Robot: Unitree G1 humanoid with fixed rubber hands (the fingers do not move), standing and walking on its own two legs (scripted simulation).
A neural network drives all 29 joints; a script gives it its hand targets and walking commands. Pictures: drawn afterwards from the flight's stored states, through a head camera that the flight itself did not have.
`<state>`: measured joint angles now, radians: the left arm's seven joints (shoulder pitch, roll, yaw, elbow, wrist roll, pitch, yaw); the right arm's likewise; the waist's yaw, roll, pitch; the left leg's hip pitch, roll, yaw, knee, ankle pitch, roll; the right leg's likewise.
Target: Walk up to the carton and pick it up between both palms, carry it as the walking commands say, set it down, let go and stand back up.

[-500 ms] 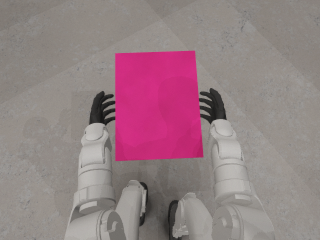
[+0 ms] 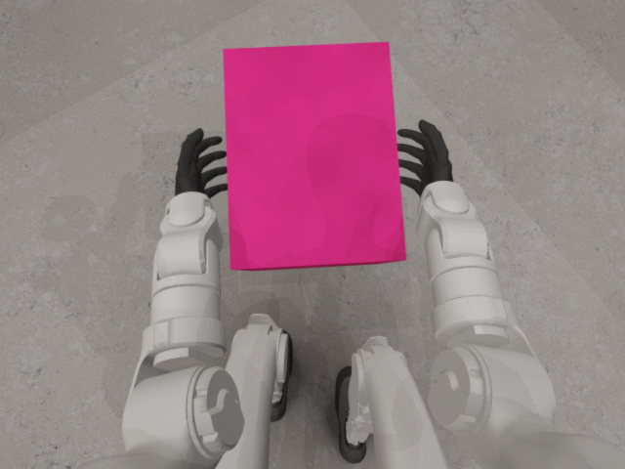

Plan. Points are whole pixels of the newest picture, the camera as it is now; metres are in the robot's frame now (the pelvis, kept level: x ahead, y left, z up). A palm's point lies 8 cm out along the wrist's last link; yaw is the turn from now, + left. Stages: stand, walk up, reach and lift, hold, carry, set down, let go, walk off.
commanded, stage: set down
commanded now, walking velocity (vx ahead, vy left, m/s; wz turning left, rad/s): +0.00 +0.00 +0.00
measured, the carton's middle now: (311, 172) +0.50 +0.06 -0.15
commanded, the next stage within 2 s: none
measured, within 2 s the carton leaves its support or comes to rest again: neither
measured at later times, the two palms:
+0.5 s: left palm (207, 199) +0.45 +0.20 -0.15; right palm (406, 189) +0.49 -0.09 -0.15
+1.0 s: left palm (217, 202) +0.47 +0.21 -0.25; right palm (388, 192) +0.52 -0.08 -0.24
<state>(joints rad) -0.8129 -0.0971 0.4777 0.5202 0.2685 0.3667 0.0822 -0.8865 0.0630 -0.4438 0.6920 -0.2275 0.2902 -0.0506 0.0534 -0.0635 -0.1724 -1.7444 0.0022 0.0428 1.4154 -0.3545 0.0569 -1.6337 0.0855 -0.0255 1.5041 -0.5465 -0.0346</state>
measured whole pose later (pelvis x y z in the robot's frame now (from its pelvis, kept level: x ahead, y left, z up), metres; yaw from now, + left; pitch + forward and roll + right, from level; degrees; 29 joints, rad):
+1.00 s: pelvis -0.02 -0.01 -0.13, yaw -2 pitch +44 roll -2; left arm -1.17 0.09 0.47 0.70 0.17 0.33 0.08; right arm -1.24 -0.05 -0.37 0.81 -0.13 0.27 -0.17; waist 0.09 -0.08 0.04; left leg -2.20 0.03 0.03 1.84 -0.41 0.05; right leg -2.08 0.11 -0.07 1.95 -0.64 -0.05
